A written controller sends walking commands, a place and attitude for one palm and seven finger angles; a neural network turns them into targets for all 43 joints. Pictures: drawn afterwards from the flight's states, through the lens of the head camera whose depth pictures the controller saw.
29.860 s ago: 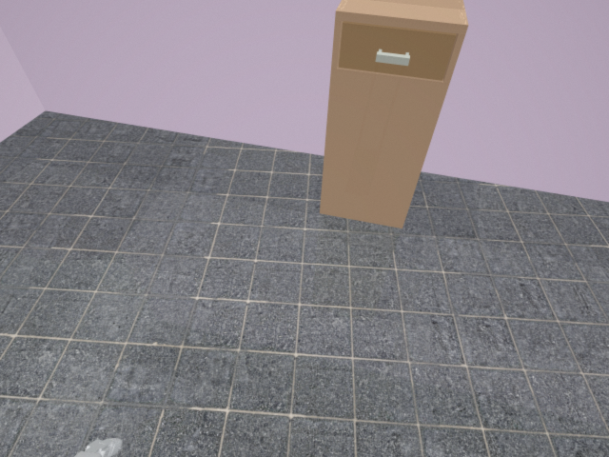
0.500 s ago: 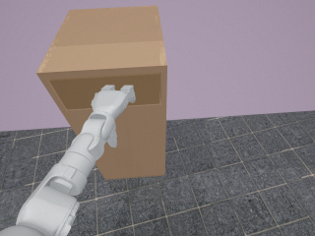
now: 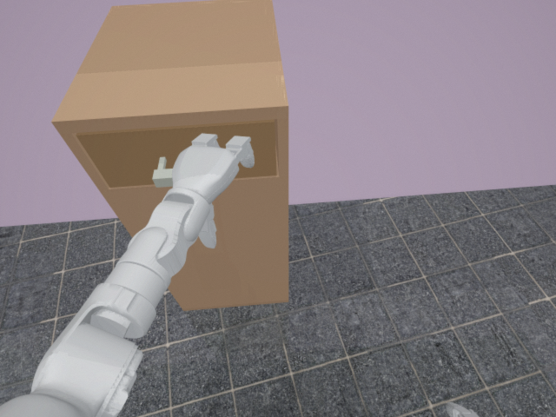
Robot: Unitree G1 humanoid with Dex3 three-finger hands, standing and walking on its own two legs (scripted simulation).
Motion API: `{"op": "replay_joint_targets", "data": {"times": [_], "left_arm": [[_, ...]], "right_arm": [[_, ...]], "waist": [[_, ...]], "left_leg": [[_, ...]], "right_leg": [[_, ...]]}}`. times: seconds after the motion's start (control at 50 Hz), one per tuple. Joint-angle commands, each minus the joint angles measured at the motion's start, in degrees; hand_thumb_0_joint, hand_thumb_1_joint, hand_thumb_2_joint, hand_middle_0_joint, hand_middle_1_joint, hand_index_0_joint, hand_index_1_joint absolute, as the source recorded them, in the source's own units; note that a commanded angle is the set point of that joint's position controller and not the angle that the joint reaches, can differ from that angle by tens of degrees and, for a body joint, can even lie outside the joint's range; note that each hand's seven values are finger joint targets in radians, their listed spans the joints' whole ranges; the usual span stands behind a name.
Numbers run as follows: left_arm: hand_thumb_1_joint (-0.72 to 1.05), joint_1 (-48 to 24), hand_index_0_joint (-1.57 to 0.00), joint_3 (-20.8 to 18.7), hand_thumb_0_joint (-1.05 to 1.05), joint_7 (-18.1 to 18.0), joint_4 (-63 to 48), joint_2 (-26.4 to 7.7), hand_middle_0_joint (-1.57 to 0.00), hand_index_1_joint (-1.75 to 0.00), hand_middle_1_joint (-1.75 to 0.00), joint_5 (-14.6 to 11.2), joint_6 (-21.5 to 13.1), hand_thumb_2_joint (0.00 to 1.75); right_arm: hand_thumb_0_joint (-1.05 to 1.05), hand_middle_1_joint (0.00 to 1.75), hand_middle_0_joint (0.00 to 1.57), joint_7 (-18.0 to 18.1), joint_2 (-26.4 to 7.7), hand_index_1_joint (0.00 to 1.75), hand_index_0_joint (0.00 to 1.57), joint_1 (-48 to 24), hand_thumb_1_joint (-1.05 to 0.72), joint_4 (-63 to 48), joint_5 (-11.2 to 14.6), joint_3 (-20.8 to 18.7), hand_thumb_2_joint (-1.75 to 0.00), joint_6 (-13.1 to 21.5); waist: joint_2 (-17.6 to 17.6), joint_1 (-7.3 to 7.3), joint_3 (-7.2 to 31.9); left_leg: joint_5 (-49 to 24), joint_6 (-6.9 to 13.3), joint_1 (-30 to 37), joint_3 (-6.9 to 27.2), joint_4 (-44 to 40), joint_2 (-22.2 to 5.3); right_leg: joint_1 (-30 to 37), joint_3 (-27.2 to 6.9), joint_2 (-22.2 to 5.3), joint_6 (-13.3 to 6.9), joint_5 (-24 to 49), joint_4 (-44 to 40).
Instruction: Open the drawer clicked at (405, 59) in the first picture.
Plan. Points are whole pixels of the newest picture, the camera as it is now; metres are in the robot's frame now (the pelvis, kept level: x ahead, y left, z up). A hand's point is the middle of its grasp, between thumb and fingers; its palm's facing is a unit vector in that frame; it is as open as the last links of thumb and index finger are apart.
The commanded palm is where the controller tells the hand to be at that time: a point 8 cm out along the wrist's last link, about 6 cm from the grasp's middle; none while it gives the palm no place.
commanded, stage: re-aim the fingers above the handle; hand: left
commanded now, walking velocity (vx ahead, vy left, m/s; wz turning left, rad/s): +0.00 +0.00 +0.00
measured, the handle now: (184, 168) +0.54 +0.18 +0.02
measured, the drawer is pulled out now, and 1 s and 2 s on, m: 0.00 0.00 0.00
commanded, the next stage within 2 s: lower the fingers behind the handle in 0.20 s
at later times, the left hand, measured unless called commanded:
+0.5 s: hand (185, 192) +0.43 +0.15 +0.07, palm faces +0.02 -0.08 -1.00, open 13.9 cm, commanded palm +0.43 +0.17 +0.12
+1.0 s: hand (173, 201) +0.44 +0.18 +0.04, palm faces +0.00 -0.03 -1.00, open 13.9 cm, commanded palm +0.43 +0.17 +0.08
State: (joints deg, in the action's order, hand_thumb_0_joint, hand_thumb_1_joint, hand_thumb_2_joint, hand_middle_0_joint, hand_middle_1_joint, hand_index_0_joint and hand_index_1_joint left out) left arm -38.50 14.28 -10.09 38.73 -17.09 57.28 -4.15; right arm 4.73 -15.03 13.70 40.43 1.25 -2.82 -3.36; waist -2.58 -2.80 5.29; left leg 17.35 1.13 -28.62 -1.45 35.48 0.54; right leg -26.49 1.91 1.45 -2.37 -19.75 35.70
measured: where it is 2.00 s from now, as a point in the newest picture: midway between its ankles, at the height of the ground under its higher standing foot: outside the picture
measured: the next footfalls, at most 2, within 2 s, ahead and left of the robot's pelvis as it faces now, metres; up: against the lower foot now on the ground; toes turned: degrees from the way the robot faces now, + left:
none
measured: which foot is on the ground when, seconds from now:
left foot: down 0.00-1.00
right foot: down 0.00-1.00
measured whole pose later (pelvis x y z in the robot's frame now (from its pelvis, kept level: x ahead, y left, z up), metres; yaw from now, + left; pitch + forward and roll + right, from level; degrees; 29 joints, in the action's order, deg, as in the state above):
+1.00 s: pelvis +0.00 +0.01 -0.01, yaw -1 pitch +13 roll +0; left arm -41.1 10.7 -18.4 52.1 -19.1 59.9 4.1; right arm 2.2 -14.2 18.8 42.9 1.0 -3.8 -4.7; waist -2.3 -3.0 7.2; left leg 18.2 1.8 -33.4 -1.9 38.4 0.4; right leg -31.0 1.5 1.5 -1.7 -19.9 37.7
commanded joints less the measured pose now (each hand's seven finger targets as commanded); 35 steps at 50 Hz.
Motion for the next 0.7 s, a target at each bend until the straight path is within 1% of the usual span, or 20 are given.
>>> {"op": "replay_joint_targets", "data": {"times": [0.0, 0.02, 0.06, 0.08, 0.1, 0.12, 0.16, 0.18, 0.22, 0.26, 0.28, 0.34, 0.36, 0.4, 0.46, 0.52, 0.54, 0.58, 0.62, 0.68], "left_arm": [[-0.50, -32.20, -0.30, -16.98, 0.00, -14.92, -6.46, -22.44, -0.30, -1.20, -1.20, 1.54, 8.04, 0.30], [-0.50, -31.26, -0.30, -16.89, 0.00, -15.81, -3.28, -23.18, -0.30, -1.20, -1.20, 1.58, 10.81, 0.30], [-0.50, -29.34, -0.30, -14.02, 0.00, -16.21, 3.35, -22.12, -0.30, -1.20, -1.20, 2.36, 16.95, 0.30], [-0.50, -27.14, -0.30, -13.64, 0.00, -15.56, 7.63, -21.86, -0.30, -1.20, -1.20, 2.99, 20.17, 0.30], [-0.50, -24.81, -0.30, -11.91, 0.00, -14.22, 12.11, -19.90, -0.30, -1.20, -1.20, 3.19, 23.52, 0.30], [-0.50, -22.82, -0.30, -11.18, 0.00, -11.98, 16.06, -18.42, -0.30, -1.20, -1.20, 2.75, 26.69, 0.30], [-0.50, -21.19, -0.30, -8.03, 0.00, -5.07, 16.42, -15.89, -0.30, -1.20, -1.20, 0.08, 30.91, 0.30], [-0.50, -21.45, -0.30, -5.17, 0.00, -1.12, 12.26, -12.87, -0.30, -1.20, -1.20, -1.77, 30.60, 0.30], [-0.50, -24.85, -0.30, 3.98, 0.00, 6.93, 0.80, -1.74, -0.30, -1.20, -1.20, -5.00, 25.66, 0.30], [-0.50, -26.49, -0.30, 5.20, 0.00, 9.80, -8.85, -0.18, -0.30, -1.20, -1.20, -5.50, 18.10, 0.30], [-0.50, -29.47, -0.30, 7.69, 0.00, 9.88, -12.66, 1.69, -0.30, -1.20, -1.20, -5.34, 14.79, 0.30], [-0.50, -35.20, -0.30, -0.21, 0.00, 6.09, -20.69, -7.83, -0.30, -1.20, -1.20, -3.28, 4.49, 0.30], [-0.50, -35.51, -0.30, -5.29, 0.00, 3.53, -21.23, -12.66, -0.30, -1.20, -1.20, -2.19, 1.43, 0.30], [-0.50, -31.63, -0.30, -2.18, 0.00, -1.31, -15.17, -6.55, -0.30, -1.20, -1.20, -0.23, 0.05, 0.30], [-0.50, -28.29, -0.30, -9.05, 0.00, -9.52, -4.57, -10.77, -0.30, -1.20, -1.20, 1.99, 4.22, 0.30], [-0.50, -27.53, -0.30, -12.01, 0.00, -15.04, 4.76, -13.18, -0.30, -1.20, -1.20, 3.40, 12.83, 0.30], [-0.50, -29.12, -0.30, -10.25, 0.00, -15.83, 5.76, -12.25, -0.30, -1.20, -1.20, 4.39, 15.77, 0.30], [-0.50, -30.18, -0.30, -9.55, 0.00, -15.87, 7.39, -12.30, -0.30, -1.20, -1.20, 5.34, 20.51, 0.30], [-0.50, -30.28, -0.30, -9.37, 0.00, -13.55, 9.78, -12.87, -0.30, -1.20, -1.20, 4.05, 23.41, 0.30], [-0.50, -31.50, -0.30, -6.34, 0.00, -8.11, 6.64, -10.14, -0.30, -1.20, -1.20, 0.77, 21.64, 0.30]], "right_arm": [[0.00, 0.30, 0.20, -0.96, -4.56, 0.30, 0.20, -0.15, -0.90, -4.30, 0.79, -0.34, -0.90, 0.95], [0.00, 0.30, 0.20, -0.99, -4.77, 0.30, 0.20, -1.39, -0.90, -4.26, 0.80, 0.06, -0.90, 0.54], [0.00, 0.30, 0.20, -1.10, -5.32, 0.30, 0.20, -2.92, -0.90, -4.32, 0.90, 0.83, -0.90, -0.28], [0.00, 0.30, 0.20, -1.25, -5.57, 0.30, 0.20, -2.94, -0.90, -4.09, 0.91, 0.92, -0.90, -0.78], [0.00, 0.30, 0.20, -1.55, -5.89, 0.30, 0.20, -3.02, -0.90, -3.95, 1.11, 0.77, -0.90, -1.42], [0.00, 0.30, 0.20, -2.05, -6.34, 0.30, 0.20, -2.95, -0.90, -3.87, 1.32, 0.59, -0.90, -2.30], [0.00, 0.30, 0.20, -2.34, -7.73, 0.30, 0.20, -2.60, -0.90, -5.33, 2.01, 0.13, -0.90, -3.52], [0.00, 0.30, 0.20, -2.03, -8.42, 0.30, 0.20, -3.05, -0.90, -6.84, 2.23, -0.29, -0.90, -3.71], [0.00, 0.30, 0.20, -1.24, -8.75, 0.30, 0.20, -3.70, -0.90, -8.92, 2.17, -1.31, -0.90, -3.14], [0.00, 0.30, 0.20, -0.61, -8.20, 0.30, 0.20, -3.28, -0.90, -7.90, 1.89, -1.50, -0.90, -1.73], [0.00, 0.30, 0.20, -0.37, -7.48, 0.30, 0.20, -2.76, -0.90, -7.50, 1.66, -1.20, -0.90, -0.75], [0.00, 0.30, 0.20, 0.45, -6.16, 0.30, 0.20, 1.35, -0.90, -5.22, 0.51, -1.78, -0.90, 0.97], [0.00, 0.30, 0.20, 0.64, -5.91, 0.30, 0.20, 2.70, -0.90, -4.39, 0.05, -1.89, -0.90, 1.19], [0.00, 0.30, 0.20, -0.21, -4.82, 0.30, 0.20, 3.06, -0.90, -3.28, 0.14, -1.99, -0.90, 1.68], [0.00, 0.30, 0.20, -2.19, -5.72, 0.30, 0.20, 2.59, -0.90, -2.51, 0.48, -2.11, -0.90, 1.55], [0.00, 0.30, 0.20, -3.50, -6.24, 0.30, 0.20, 0.94, -0.90, -2.33, -0.14, -1.54, -0.90, 0.47], [0.00, 0.30, 0.20, -3.89, -6.02, 0.30, 0.20, 0.61, -0.90, -2.83, -0.23, -1.22, -0.90, 0.02], [0.00, 0.30, 0.20, -4.22, -5.98, 0.30, 0.20, 0.10, -0.90, -3.52, -0.38, -1.35, -0.90, -0.87], [0.00, 0.30, 0.20, -3.80, -6.50, 0.30, 0.20, -0.23, -0.90, -4.57, -0.08, -1.36, -0.90, -1.93], [0.00, 0.30, 0.20, -2.48, -6.80, 0.30, 0.20, 0.05, -0.90, -5.80, 0.37, -1.85, -0.90, -2.24]], "waist": [[2.03, 2.94, 22.22], [4.73, 3.09, 22.06], [4.32, 3.67, 19.56], [4.38, 4.29, 20.25], [4.84, 4.19, 20.26], [4.98, 4.36, 22.74], [8.80, 2.54, 23.58], [11.13, 0.86, 24.39], [13.02, -3.84, 22.82], [7.60, -4.94, 20.60], [3.85, -5.33, 20.95], [-4.00, -4.10, 22.55], [-3.87, -2.95, 22.25], [-0.84, -2.98, 18.08], [2.63, -0.20, 16.02], [2.03, 1.22, 17.54], [0.46, 1.33, 19.52], [-0.49, 1.39, 24.06], [3.04, 0.45, 26.70], [6.40, -1.71, 27.00]], "left_leg": [[-19.91, -0.18, 8.65, -0.92, -1.66, 1.58], [-18.97, -0.07, 7.15, -1.64, -2.04, 1.56], [-16.37, -0.27, 5.22, -2.85, -3.34, 1.38], [-16.83, -0.43, 5.04, -3.21, -3.87, 1.28], [-17.21, -0.52, 5.39, -3.72, -4.21, 1.06], [-18.57, -0.51, 6.03, -3.88, -4.49, 1.10], [-20.27, 0.33, 7.64, -4.03, -4.81, 1.15], [-20.98, 1.13, 8.65, -3.74, -4.62, 1.33], [-23.00, 2.44, 12.10, -2.21, -3.38, 1.68], [-24.03, 3.07, 16.61, -0.53, -2.28, 2.02], [-24.85, 3.17, 19.16, 0.44, -1.87, 2.23], [-26.28, 2.34, 23.98, 2.26, -0.26, 1.63], [-26.96, 1.87, 23.51, 2.31, 0.37, 1.37], [-24.88, 1.16, 19.85, 2.43, 0.97, 0.95], [-20.98, -0.05, 12.79, 2.26, -0.12, 0.71], [-18.68, -0.64, 8.92, 0.77, -1.18, 0.80], [-18.88, -0.66, 8.95, 0.09, -1.19, 0.72], [-20.74, -0.40, 10.10, -1.13, -0.88, 0.65], [-20.62, 0.25, 9.57, -1.19, -0.67, 1.03], [-19.82, 1.38, 10.72, -1.36, -0.80, 1.02]], "right_leg": [[9.48, -2.27, 0.88, 0.01, 23.23, -1.75], [11.36, -2.73, 0.67, 0.35, 23.41, -2.49], [11.24, -3.17, 0.19, 0.76, 21.93, -3.61], [12.03, -3.03, 0.17, 0.77, 22.27, -3.77], [12.40, -2.96, 0.22, 0.96, 23.09, -4.27], [14.77, -2.86, 0.37, 0.94, 25.25, -4.44], [17.48, -2.66, 0.40, 1.83, 30.42, -5.30], [18.61, -2.55, 0.16, 2.33, 33.87, -5.75], [16.26, -2.08, -0.09, 2.80, 38.44, -6.49], [11.01, -2.25, 0.21, 2.35, 34.77, -6.01], [8.60, -2.43, 0.21, 2.15, 32.05, -5.95], [2.85, -2.20, 1.04, 0.80, 25.16, -4.66], [2.00, -2.10, 1.16, 0.40, 25.21, -3.79], [-1.46, -0.96, 1.25, 0.18, 21.73, -2.76], [-1.89, -0.10, 1.57, -0.45, 17.95, -1.82], [-0.16, 0.00, 1.58, -0.47, 16.03, -1.52], [0.56, -0.17, 1.46, -0.40, 16.78, -1.04], [3.79, -0.67, 1.38, -0.22, 20.11, -1.07], [7.81, -1.30, 1.24, 0.34, 23.11, -1.80], [9.93, -2.04, 0.82, 1.40, 26.45, -3.08]]}}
